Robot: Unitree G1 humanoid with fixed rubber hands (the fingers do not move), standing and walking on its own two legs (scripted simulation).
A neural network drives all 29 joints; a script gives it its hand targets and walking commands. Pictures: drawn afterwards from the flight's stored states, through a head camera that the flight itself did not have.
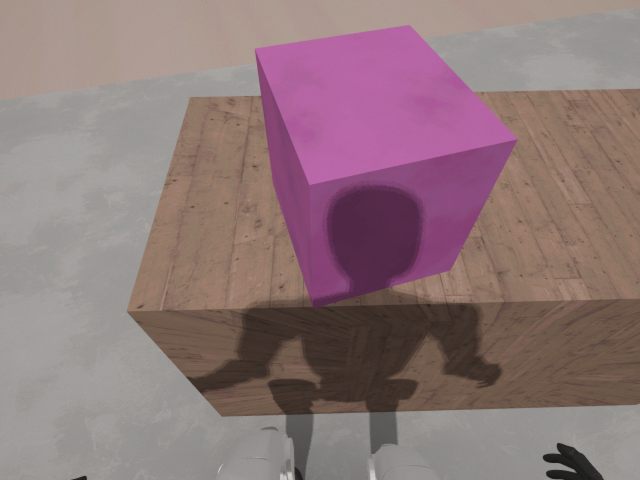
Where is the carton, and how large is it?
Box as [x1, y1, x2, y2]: [255, 25, 517, 307]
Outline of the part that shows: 409,25 255,48 273,184 313,307 449,270 517,139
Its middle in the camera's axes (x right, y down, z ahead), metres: +0.06 -0.09 +0.55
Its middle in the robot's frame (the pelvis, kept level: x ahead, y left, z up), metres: +0.49 -0.04 +0.08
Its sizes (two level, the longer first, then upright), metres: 0.259 0.221 0.253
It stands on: a pedestal, 0.68 m high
